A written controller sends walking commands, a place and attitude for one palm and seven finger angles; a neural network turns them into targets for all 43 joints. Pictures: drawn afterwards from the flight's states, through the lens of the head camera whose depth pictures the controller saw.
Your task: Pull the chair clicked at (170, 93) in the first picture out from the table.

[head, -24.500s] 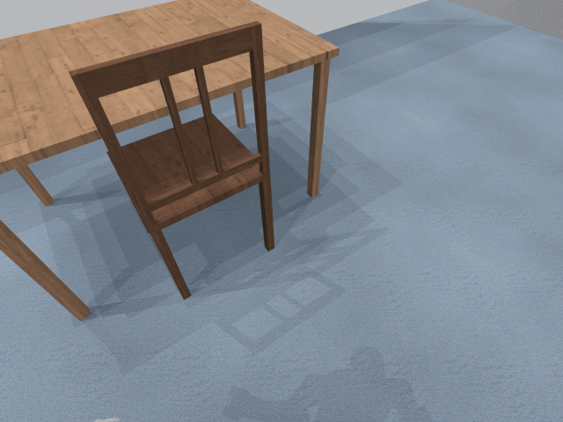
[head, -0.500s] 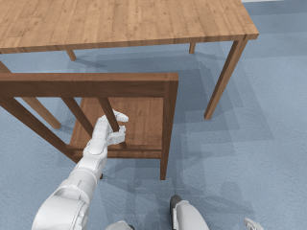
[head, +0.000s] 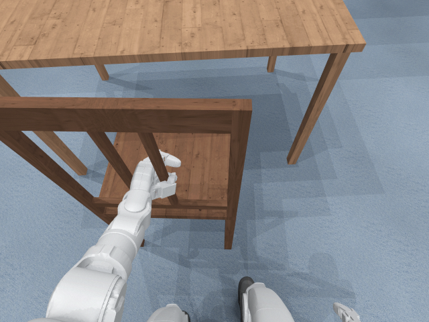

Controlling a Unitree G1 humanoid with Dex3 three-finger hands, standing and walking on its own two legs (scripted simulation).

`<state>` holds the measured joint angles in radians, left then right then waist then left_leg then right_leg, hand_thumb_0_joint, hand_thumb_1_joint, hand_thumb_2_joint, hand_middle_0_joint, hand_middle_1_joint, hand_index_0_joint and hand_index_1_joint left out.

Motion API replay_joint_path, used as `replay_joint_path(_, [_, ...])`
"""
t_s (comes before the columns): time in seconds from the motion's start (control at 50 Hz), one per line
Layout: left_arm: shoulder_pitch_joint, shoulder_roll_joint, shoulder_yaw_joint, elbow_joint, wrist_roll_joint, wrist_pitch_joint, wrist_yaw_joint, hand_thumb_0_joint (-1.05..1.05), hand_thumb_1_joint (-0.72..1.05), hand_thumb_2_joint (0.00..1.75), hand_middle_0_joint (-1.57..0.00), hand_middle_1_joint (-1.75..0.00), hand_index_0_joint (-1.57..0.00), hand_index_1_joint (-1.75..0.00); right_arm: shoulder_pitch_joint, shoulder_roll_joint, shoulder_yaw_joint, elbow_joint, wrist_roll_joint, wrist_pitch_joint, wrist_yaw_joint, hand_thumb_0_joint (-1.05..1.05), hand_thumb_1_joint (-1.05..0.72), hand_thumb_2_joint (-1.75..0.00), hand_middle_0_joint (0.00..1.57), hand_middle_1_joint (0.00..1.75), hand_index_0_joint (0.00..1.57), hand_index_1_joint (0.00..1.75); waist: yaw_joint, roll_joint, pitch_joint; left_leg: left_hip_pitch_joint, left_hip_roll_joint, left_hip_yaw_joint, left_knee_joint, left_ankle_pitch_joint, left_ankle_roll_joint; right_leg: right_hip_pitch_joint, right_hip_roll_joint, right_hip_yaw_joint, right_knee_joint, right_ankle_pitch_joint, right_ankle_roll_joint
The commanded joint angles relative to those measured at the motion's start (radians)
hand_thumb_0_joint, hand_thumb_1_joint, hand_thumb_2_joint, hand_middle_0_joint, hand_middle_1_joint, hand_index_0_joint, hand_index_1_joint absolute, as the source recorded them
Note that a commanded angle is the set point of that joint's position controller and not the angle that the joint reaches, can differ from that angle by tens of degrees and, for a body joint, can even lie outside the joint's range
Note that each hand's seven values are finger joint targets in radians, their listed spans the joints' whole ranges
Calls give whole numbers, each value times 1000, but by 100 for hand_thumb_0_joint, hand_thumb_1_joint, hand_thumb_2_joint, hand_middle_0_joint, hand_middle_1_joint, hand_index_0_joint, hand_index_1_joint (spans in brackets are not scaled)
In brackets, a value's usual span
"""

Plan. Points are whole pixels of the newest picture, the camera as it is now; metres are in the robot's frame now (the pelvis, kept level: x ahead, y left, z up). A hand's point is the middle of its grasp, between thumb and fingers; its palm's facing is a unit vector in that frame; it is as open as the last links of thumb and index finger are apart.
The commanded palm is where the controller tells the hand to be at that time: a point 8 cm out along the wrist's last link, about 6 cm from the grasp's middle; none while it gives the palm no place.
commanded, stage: step backward, pulling the chair out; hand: left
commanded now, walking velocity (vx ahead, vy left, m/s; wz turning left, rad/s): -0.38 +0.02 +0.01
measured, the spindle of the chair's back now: (124, 173) +0.42 +0.19 -0.05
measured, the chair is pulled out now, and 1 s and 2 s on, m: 0.26 0.29 0.46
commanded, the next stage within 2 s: none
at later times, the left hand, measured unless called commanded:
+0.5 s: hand (168, 193) +0.36 +0.09 -0.05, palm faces -0.13 -0.97 -0.20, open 5.2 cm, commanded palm +0.37 +0.14 -0.04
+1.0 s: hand (167, 199) +0.35 +0.09 -0.05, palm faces -0.11 -0.97 -0.19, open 5.2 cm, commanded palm +0.35 +0.15 -0.04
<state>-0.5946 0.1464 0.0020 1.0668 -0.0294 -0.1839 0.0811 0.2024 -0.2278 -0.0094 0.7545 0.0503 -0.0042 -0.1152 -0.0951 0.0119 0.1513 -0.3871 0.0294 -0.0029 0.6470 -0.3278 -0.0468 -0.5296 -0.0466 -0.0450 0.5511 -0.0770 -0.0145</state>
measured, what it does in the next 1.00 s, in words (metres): steps on the spot: right foot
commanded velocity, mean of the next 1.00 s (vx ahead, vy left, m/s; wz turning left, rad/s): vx -0.38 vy -0.05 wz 0.02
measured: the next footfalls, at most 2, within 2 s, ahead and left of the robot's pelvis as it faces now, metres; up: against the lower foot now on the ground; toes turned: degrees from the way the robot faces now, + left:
right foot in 0.92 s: +0.09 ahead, -0.12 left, +0.00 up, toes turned -4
right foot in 1.30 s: +0.01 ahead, -0.12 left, +0.00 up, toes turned -4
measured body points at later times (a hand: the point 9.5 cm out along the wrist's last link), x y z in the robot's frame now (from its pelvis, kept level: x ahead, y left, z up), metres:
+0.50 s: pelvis -0.01 +0.01 +0.00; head +0.07 -0.01 +0.44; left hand +0.37 +0.14 -0.03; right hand +0.05 -0.26 -0.13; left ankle +0.01 +0.15 -0.72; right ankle +0.12 -0.12 -0.72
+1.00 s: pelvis -0.03 +0.00 +0.01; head +0.06 -0.01 +0.45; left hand +0.35 +0.15 -0.03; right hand +0.03 -0.26 -0.13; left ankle -0.02 +0.14 -0.72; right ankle +0.05 -0.12 -0.72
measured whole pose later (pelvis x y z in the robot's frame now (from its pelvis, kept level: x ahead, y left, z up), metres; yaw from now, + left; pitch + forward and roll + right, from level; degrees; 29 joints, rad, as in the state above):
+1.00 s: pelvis -0.03 +0.00 +0.01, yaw -1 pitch +2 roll +0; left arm -0.59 0.17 -0.01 1.04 -0.03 -0.15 0.07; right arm 0.22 -0.22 0.00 0.74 0.03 0.01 -0.11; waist -0.07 0.01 0.17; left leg -0.34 0.04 0.00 0.60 -0.29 -0.04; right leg -0.44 -0.02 -0.04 0.54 -0.14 -0.01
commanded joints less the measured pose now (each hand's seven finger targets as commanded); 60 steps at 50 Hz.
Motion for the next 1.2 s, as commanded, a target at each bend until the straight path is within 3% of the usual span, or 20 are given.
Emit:
replay_joint_path(0.0, [-306,183,12,-202,16,-65,15,0,90,90,-50,-145,-50,-145,87,-139,-31,-71,3,-38,-19,0,-90,-90,20,30,20,30,44,-110,-529,152,13,-4,-83,-37,27,297,-197,132,-196,-60,-22])
replay_joint_path(0.1, [-320,140,-12,-291,20,-66,18,0,90,90,-50,-145,-50,-145,34,-150,-33,-141,-13,-18,-23,0,-90,-90,20,30,20,30,64,149,-452,13,182,-116,-276,207,98,337,-24,41,86,-129,33])
replay_joint_path(0.16, [-354,162,5,-298,24,-72,17,0,90,90,-50,-145,-50,-145,64,-138,-45,-124,-11,-13,-24,0,-90,-90,20,30,20,30,46,62,-514,108,157,-56,-149,418,58,366,-70,77,41,188,12])
replay_joint_path(0.28, [-304,219,27,-214,14,-76,20,0,90,90,-50,-145,-50,-145,113,-139,-49,-74,7,-33,-23,0,-90,-90,20,30,20,30,47,-165,-503,143,-3,24,10,-59,20,259,-218,203,-237,-91,-46])
replay_joint_path(0.34, [-319,200,21,-198,21,-74,19,0,90,90,-50,-145,-50,-145,95,-134,-28,-70,5,-42,-20,0,-90,-90,20,30,20,30,45,-152,-508,159,-3,4,-7,-70,25,259,-221,156,-242,-111,-40])
replay_joint_path(0.44, [-345,147,-13,-273,22,-78,17,0,90,90,-50,-145,-50,-145,39,-148,-31,-132,-14,-39,-23,0,-90,-90,20,30,20,30,63,174,-446,34,195,-128,-284,174,104,299,-22,41,83,-183,32])
replay_joint_path(0.52, [-363,173,13,-266,28,-75,16,0,90,90,-50,-145,-50,-145,66,-140,-43,-105,-16,-30,-24,0,-90,-90,20,30,20,30,50,84,-485,110,177,-76,-148,462,65,344,-65,73,54,168,9])
replay_joint_path(0.54, [-364,159,-6,-261,30,-73,11,0,90,90,-50,-145,-50,-145,56,-136,-42,-109,-17,-28,-20,0,-90,-90,20,30,20,30,53,111,-436,48,166,-72,-159,352,49,336,-87,85,62,116,-5])
replay_joint_path(0.66, [-307,227,39,-185,19,-66,19,0,90,90,-50,-145,-50,-145,91,-133,-39,-67,8,-47,-20,0,-90,-90,20,30,20,30,63,-193,-522,76,-26,-12,155,-171,14,332,-280,251,-258,7,-73])
replay_joint_path(0.7, [-307,207,33,-178,18,-43,18,0,90,90,-50,-145,-50,-145,96,-139,-25,-55,6,-48,-19,0,-90,-90,20,30,20,30,53,-172,-536,87,-8,-43,93,-152,13,371,-283,209,-211,115,-95])
replay_joint_path(0.74, [-329,187,21,-194,15,-34,18,0,90,90,-50,-145,-50,-145,96,-147,-15,-55,2,-46,-24,0,-90,-90,20,30,20,30,39,-129,-548,148,18,-30,-119,-2,22,379,-226,127,-137,160,-45])
replay_joint_path(0.8, [-339,127,-31,-269,7,-36,8,0,90,90,-50,-145,-50,-145,52,-175,-36,-113,-17,-23,-21,0,-90,-90,20,30,20,30,61,212,-476,105,215,-161,-304,290,111,325,-29,29,97,-123,34])
replay_joint_path(0.84, [-406,122,-15,-307,13,-38,7,0,90,90,-50,-145,-50,-145,33,-141,-26,-125,-27,-11,-17,0,-90,-90,20,30,20,30,65,220,-427,85,262,-204,-257,505,142,298,-19,43,185,-173,13])
replay_joint_path(0.88, [-389,154,18,-268,18,-41,11,0,90,90,-50,-145,-50,-145,76,-150,-42,-94,-22,-16,-10,0,-90,-90,20,30,20,30,49,50,-501,265,232,-156,-101,788,105,317,-32,57,47,111,5])
replay_joint_path(0.92, [-409,128,-22,-267,27,-52,3,0,90,90,-50,-145,-50,-145,87,-148,-44,-85,-23,-14,-1,0,-90,-90,20,30,20,30,33,78,-492,218,178,-90,-80,668,38,376,-94,92,-8,360,-18])
replay_joint_path(0.98, [-348,212,26,-222,9,-56,10,0,90,90,-50,-145,-50,-145,98,-158,-53,-60,-4,-17,-20,0,-90,-90,20,30,20,30,36,-42,-603,170,71,-22,36,312,-10,503,-224,185,-56,669,-69])
replay_joint_path(1.04, [-327,220,25,-198,8,-27,1,0,90,90,-50,-145,-50,-145,61,-152,-36,-78,7,-18,-21,0,-90,-90,20,30,20,30,59,-134,-551,64,2,-53,110,-150,1,449,-304,226,-167,394,-90])
replay_joint_path(1.1, [-307,190,19,-213,4,0,3,0,90,90,-50,-145,-50,-145,75,-157,-19,-71,0,-16,-28,0,-90,-90,20,30,20,30,44,-129,-547,143,32,-46,-108,3,12,438,-235,134,-124,322,-55])
replay_joint_path(1.14, [-314,161,-3,-275,0,-12,1,0,90,90,-50,-145,-50,-145,46,-177,-33,-108,-8,-4,-30,0,-90,-90,20,30,20,30,50,52,-543,198,149,-113,-259,353,66,380,-80,53,-18,123,29])
replay_joint_path(1.18, [-346,128,-19,-316,10,-13,-1,0,90,90,-50,-145,-50,-145,17,-166,-37,-141,-34,20,-19,0,-90,-90,20,30,20,30,60,266,-460,115,254,-185,-308,419,134,328,-12,31,171,-151,29])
